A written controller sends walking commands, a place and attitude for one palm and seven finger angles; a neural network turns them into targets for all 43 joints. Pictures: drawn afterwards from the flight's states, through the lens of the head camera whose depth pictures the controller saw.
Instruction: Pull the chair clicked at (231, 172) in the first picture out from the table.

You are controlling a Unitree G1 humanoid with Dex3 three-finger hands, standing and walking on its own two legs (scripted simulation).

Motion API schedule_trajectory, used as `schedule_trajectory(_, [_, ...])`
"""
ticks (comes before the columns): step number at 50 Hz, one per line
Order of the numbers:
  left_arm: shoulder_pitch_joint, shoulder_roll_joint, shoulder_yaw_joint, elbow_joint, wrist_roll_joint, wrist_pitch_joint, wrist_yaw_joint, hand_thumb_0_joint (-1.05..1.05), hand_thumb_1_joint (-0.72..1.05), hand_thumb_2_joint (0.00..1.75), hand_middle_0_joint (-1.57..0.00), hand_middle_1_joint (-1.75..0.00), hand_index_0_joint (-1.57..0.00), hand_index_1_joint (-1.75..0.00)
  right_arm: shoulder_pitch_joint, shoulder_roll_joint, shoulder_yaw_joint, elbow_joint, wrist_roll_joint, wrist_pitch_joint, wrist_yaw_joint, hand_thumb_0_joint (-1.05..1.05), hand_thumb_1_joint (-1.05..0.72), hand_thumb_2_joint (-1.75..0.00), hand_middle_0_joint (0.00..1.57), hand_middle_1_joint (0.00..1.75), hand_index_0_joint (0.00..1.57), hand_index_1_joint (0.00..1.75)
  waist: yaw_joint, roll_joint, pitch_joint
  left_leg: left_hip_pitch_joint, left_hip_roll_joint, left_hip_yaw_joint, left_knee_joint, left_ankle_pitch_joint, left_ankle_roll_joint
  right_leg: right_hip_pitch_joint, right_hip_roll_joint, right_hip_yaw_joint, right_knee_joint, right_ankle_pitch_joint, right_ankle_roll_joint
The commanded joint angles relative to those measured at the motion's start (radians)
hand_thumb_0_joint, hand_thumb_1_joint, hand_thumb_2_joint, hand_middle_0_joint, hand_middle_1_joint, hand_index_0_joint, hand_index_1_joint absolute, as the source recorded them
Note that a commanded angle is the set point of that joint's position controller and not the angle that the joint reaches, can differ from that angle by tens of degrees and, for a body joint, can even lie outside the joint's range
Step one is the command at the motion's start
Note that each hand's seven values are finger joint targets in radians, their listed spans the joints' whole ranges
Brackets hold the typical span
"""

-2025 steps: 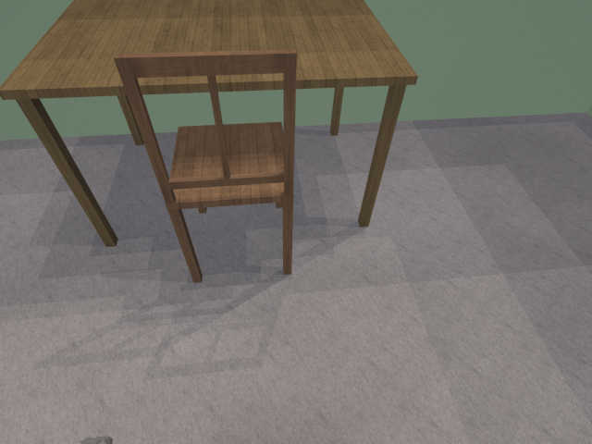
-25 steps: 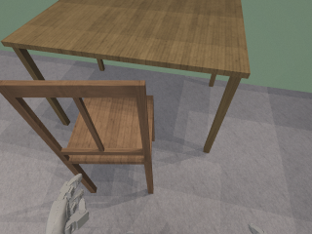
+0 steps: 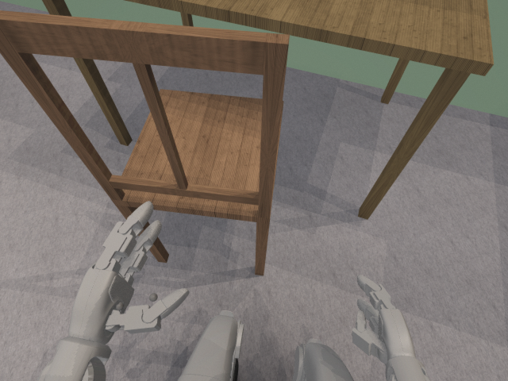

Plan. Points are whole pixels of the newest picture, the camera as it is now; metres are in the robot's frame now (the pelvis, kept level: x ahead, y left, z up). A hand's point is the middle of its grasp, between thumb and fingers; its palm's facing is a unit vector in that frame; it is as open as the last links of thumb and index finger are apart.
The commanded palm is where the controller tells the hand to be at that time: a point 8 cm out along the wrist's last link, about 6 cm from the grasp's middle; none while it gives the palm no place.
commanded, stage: raise the hand toward the chair's back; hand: left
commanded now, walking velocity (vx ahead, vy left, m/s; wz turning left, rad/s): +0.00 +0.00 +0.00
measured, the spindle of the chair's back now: (167, 138) +0.48 +0.23 +0.05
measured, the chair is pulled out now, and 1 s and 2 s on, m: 0.19 0.19 0.19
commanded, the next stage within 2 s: aim the fingers beside a spindle in 1.40 s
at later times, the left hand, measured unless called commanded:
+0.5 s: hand (126, 270) +0.24 +0.20 +0.08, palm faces +0.04 -1.00 -0.05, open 15.8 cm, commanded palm +0.21 +0.25 +0.08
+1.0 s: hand (115, 242) +0.27 +0.22 +0.09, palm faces +0.02 -1.00 -0.06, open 16.9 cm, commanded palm +0.24 +0.27 +0.09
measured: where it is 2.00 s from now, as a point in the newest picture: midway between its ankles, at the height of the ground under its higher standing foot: outside the picture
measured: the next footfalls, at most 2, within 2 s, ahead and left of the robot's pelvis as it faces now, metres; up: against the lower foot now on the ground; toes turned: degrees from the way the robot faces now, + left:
none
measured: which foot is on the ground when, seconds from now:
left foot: down 0.00-1.00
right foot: down 0.00-1.00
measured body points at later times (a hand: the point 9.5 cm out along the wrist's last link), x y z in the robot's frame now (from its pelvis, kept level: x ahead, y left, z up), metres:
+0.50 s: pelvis +0.01 +0.02 +0.02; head +0.08 +0.04 +0.47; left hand +0.23 +0.26 +0.08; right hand +0.20 -0.23 -0.04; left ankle +0.07 +0.11 -0.61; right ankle +0.01 -0.09 -0.61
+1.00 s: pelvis +0.02 +0.01 +0.03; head +0.09 +0.03 +0.48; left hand +0.26 +0.28 +0.09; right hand +0.20 -0.22 -0.04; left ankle +0.07 +0.11 -0.61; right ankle +0.01 -0.09 -0.61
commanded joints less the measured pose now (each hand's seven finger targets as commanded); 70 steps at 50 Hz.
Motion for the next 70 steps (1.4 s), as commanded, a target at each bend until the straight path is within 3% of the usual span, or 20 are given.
schedule_trajectory(1, [0.050, 0.115, 0.151, -0.189, -0.035, 0.073, 0.037, 0.00, 0.06, 0.54, -0.12, -0.17, -0.12, -0.17, -0.005, -0.153, -0.098, -0.159, 0.016, -0.051, -0.036, 0.00, -0.90, -0.90, 0.20, 0.30, 0.20, 0.30, -0.026, -0.039, -0.347, 0.321, -0.010, -0.007, -0.241, 0.170, 0.031, 0.188, -0.003, 0.106, -0.282, 0.194, 0.033])
schedule_trajectory(5, [-0.007, 0.125, 0.169, -0.213, -0.040, 0.026, 0.091, 0.00, -0.03, 0.50, -0.11, -0.15, -0.11, -0.15, -0.022, -0.153, -0.091, -0.142, 0.009, -0.067, -0.039, 0.00, -0.90, -0.90, 0.20, 0.30, 0.20, 0.30, -0.032, -0.028, -0.285, 0.315, -0.005, -0.009, -0.252, 0.155, 0.026, 0.156, 0.003, 0.095, -0.284, 0.168, 0.031])
schedule_trajectory(7, [0.000, 0.080, 0.113, -0.183, -0.040, -0.012, 0.094, 0.00, -0.08, 0.48, -0.10, -0.15, -0.10, -0.15, -0.014, -0.156, -0.087, -0.132, 0.004, -0.080, -0.033, 0.00, -0.90, -0.90, 0.20, 0.30, 0.20, 0.30, -0.054, -0.025, -0.220, 0.304, -0.004, -0.014, -0.264, 0.111, 0.024, 0.118, 0.002, 0.095, -0.297, 0.122, 0.029])
schedule_trajectory(10, [0.000, 0.095, 0.097, -0.138, -0.022, -0.040, 0.088, 0.00, -0.15, 0.45, -0.10, -0.14, -0.10, -0.14, -0.012, -0.173, -0.087, -0.129, 0.007, -0.092, -0.033, 0.00, -0.90, -0.90, 0.20, 0.30, 0.20, 0.30, -0.064, -0.019, -0.172, 0.276, -0.002, -0.017, -0.276, 0.056, 0.026, 0.083, 0.002, 0.097, -0.301, 0.066, 0.026])
schedule_trajectory(15, [-0.006, 0.148, 0.151, -0.149, -0.021, -0.032, 0.096, 0.00, -0.27, 0.40, -0.08, -0.12, -0.08, -0.12, 0.008, -0.188, -0.097, -0.137, 0.008, -0.092, -0.038, 0.00, -0.90, -0.90, 0.20, 0.30, 0.20, 0.30, -0.057, -0.002, -0.217, 0.312, -0.001, -0.018, -0.302, 0.055, 0.026, 0.110, 0.004, 0.091, -0.306, 0.084, 0.025])
schedule_trajectory(21, [-0.033, 0.137, 0.145, -0.186, -0.024, -0.049, 0.112, 0.00, -0.41, 0.34, -0.07, -0.09, -0.07, -0.09, 0.017, -0.188, -0.093, -0.135, 0.001, -0.089, -0.032, 0.00, -0.90, -0.90, 0.20, 0.30, 0.20, 0.30, -0.062, 0.084, -0.239, 0.399, 0.002, -0.027, -0.322, 0.131, 0.021, 0.116, 0.009, 0.066, -0.294, 0.177, 0.019])
schedule_trajectory(23, [-0.036, 0.131, 0.140, -0.143, -0.023, -0.039, 0.103, 0.00, -0.45, 0.32, -0.06, -0.09, -0.06, -0.09, 0.018, -0.191, -0.090, -0.129, 0.000, -0.084, -0.030, 0.00, -0.90, -0.90, 0.20, 0.30, 0.20, 0.30, -0.073, 0.047, -0.211, 0.386, 0.001, -0.030, -0.324, 0.128, 0.021, 0.120, 0.012, 0.065, -0.302, 0.183, 0.020])
schedule_trajectory(26, [-0.065, 0.134, 0.140, -0.118, -0.028, -0.017, 0.074, 0.00, -0.50, 0.30, -0.06, -0.08, -0.06, -0.08, 0.017, -0.195, -0.085, -0.131, 0.003, -0.080, -0.032, 0.00, -0.90, -0.90, 0.20, 0.30, 0.20, 0.30, -0.081, 0.039, -0.198, 0.379, 0.000, -0.029, -0.326, 0.115, 0.021, 0.122, 0.012, 0.065, -0.313, 0.177, 0.022])
schedule_trajectory(33, [-0.137, 0.179, 0.196, -0.132, -0.052, -0.002, 0.039, 0.00, -0.50, 0.30, -0.06, -0.08, -0.06, -0.08, 0.024, -0.198, -0.076, -0.130, 0.001, -0.080, -0.037, 0.00, -0.90, -0.90, 0.20, 0.30, 0.20, 0.30, -0.069, 0.069, -0.247, 0.434, 0.001, -0.038, -0.335, 0.166, 0.015, 0.147, 0.014, 0.063, -0.311, 0.220, 0.019])
schedule_trajectory(37, [-0.170, 0.173, 0.199, -0.077, -0.062, 0.011, 0.017, 0.00, -0.50, 0.30, -0.06, -0.08, -0.06, -0.08, 0.024, -0.201, -0.071, -0.117, 0.005, -0.080, -0.039, 0.00, -0.90, -0.90, 0.20, 0.30, 0.20, 0.30, -0.082, 0.023, -0.216, 0.404, -0.001, -0.035, -0.330, 0.150, 0.018, 0.151, 0.015, 0.068, -0.326, 0.213, 0.024])
schedule_trajectory(40, [-0.187, 0.212, 0.234, -0.072, -0.067, 0.020, 0.002, 0.00, -0.50, 0.30, -0.06, -0.08, -0.06, -0.08, 0.028, -0.208, -0.071, -0.119, 0.007, -0.083, -0.042, 0.00, -0.90, -0.90, 0.20, 0.30, 0.20, 0.30, -0.069, 0.054, -0.248, 0.421, -0.002, -0.034, -0.335, 0.165, 0.016, 0.168, 0.015, 0.071, -0.325, 0.224, 0.021])
schedule_trajectory(42, [-0.199, 0.206, 0.236, -0.071, -0.076, 0.025, -0.007, 0.00, -0.50, 0.30, -0.06, -0.08, -0.06, -0.08, 0.031, -0.206, -0.071, -0.116, 0.008, -0.085, -0.043, 0.00, -0.90, -0.90, 0.20, 0.30, 0.20, 0.30, -0.069, 0.042, -0.256, 0.431, -0.005, -0.027, -0.332, 0.196, 0.016, 0.189, 0.013, 0.075, -0.331, 0.256, 0.023])
schedule_trajectory(45, [-0.214, 0.229, 0.265, -0.054, -0.081, 0.029, -0.010, 0.00, -0.50, 0.30, -0.06, -0.08, -0.06, -0.08, 0.035, -0.212, -0.072, -0.108, 0.009, -0.087, -0.046, 0.00, -0.90, -0.90, 0.20, 0.30, 0.20, 0.30, -0.065, 0.053, -0.262, 0.436, -0.004, -0.027, -0.334, 0.217, 0.015, 0.196, 0.013, 0.074, -0.330, 0.273, 0.022])
schedule_trajectory(47, [-0.192, 0.194, 0.236, -0.033, -0.084, 0.029, -0.016, 0.00, -0.50, 0.30, -0.06, -0.08, -0.06, -0.08, 0.037, -0.208, -0.074, -0.109, 0.011, -0.090, -0.044, 0.00, -0.90, -0.90, 0.20, 0.30, 0.20, 0.30, -0.071, 0.033, -0.245, 0.444, -0.004, -0.023, -0.337, 0.228, 0.015, 0.196, 0.014, 0.072, -0.335, 0.287, 0.024])
schedule_trajectory(54, [-0.200, 0.209, 0.251, -0.039, -0.088, 0.017, -0.010, 0.00, -0.50, 0.30, -0.06, -0.08, -0.06, -0.08, 0.038, -0.212, -0.078, -0.110, 0.009, -0.093, -0.040, 0.00, -0.90, -0.90, 0.20, 0.30, 0.20, 0.30, -0.066, 0.031, -0.255, 0.421, -0.008, -0.009, -0.328, 0.231, 0.017, 0.216, 0.009, 0.086, -0.336, 0.298, 0.026])
schedule_trajectory(55, [-0.196, 0.232, 0.274, -0.028, -0.084, 0.017, -0.002, 0.00, -0.50, 0.30, -0.06, -0.08, -0.06, -0.08, 0.036, -0.214, -0.081, -0.108, 0.007, -0.090, -0.041, 0.00, -0.90, -0.90, 0.20, 0.30, 0.20, 0.30, -0.063, 0.020, -0.258, 0.412, -0.009, -0.006, -0.320, 0.240, 0.019, 0.223, 0.010, 0.093, -0.336, 0.308, 0.027])
schedule_trajectory(57, [-0.192, 0.205, 0.253, -0.027, -0.083, 0.007, 0.001, 0.00, -0.50, 0.30, -0.06, -0.08, -0.06, -0.08, 0.037, -0.209, -0.080, -0.107, 0.007, -0.091, -0.037, 0.00, -0.90, -0.90, 0.20, 0.30, 0.20, 0.30, -0.068, 0.026, -0.247, 0.417, -0.008, -0.002, -0.321, 0.238, 0.017, 0.214, 0.009, 0.092, -0.337, 0.308, 0.028])
schedule_trajectory(60, [-0.197, 0.231, 0.270, -0.030, -0.080, -0.002, 0.003, 0.00, -0.50, 0.30, -0.06, -0.08, -0.06, -0.08, 0.034, -0.214, -0.081, -0.106, 0.005, -0.089, -0.036, 0.00, -0.90, -0.90, 0.20, 0.30, 0.20, 0.30, -0.065, 0.029, -0.258, 0.405, -0.009, 0.000, -0.313, 0.238, 0.019, 0.220, 0.010, 0.101, -0.333, 0.308, 0.026])
schedule_trajectory(63, [-0.207, 0.204, 0.245, -0.033, -0.083, -0.005, -0.003, 0.00, -0.50, 0.30, -0.06, -0.08, -0.06, -0.08, 0.031, -0.211, -0.079, -0.109, 0.009, -0.089, -0.035, 0.00, -0.90, -0.90, 0.20, 0.30, 0.20, 0.30, -0.073, 0.030, -0.245, 0.399, -0.009, 0.003, -0.315, 0.212, 0.019, 0.210, 0.007, 0.102, -0.341, 0.285, 0.029])
schedule_trajectory(70, [-0.209, 0.220, 0.256, -0.031, -0.078, 0.004, -0.001, 0.00, -0.50, 0.30, -0.06, -0.08, -0.06, -0.08, 0.029, -0.211, -0.076, -0.111, 0.010, -0.087, -0.039, 0.00, -0.90, -0.90, 0.20, 0.30, 0.20, 0.30, -0.072, 0.024, -0.249, 0.405, -0.008, -0.005, -0.324, 0.191, 0.021, 0.205, 0.013, 0.096, -0.344, 0.261, 0.027])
